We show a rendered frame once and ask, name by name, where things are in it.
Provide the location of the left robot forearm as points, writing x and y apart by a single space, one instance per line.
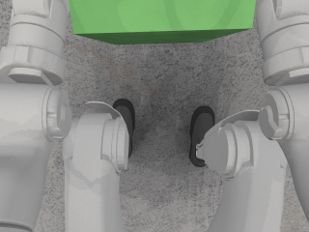
35 50

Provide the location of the right robot upper arm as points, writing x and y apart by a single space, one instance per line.
284 117

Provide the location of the carton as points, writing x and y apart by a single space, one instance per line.
160 21

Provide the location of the left robot upper arm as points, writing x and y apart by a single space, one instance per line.
32 118

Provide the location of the right robot forearm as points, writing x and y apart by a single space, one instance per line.
283 30

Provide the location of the robot left foot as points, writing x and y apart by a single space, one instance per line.
126 109

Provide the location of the robot right shin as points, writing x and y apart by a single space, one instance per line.
205 151

